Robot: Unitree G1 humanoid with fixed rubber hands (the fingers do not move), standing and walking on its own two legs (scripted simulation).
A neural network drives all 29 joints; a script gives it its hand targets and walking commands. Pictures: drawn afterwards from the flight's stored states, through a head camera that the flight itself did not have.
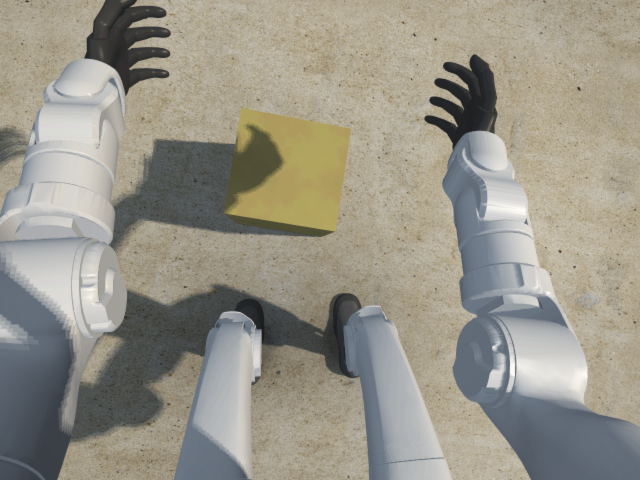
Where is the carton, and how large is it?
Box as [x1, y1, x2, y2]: [224, 108, 350, 236]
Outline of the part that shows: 241,108 224,213 236,222 243,224 318,236 334,231 350,129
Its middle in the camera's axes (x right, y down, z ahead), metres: -0.07 -0.12 +0.85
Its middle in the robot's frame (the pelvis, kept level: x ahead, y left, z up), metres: +0.50 +0.01 -0.52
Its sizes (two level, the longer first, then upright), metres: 0.210 0.200 0.250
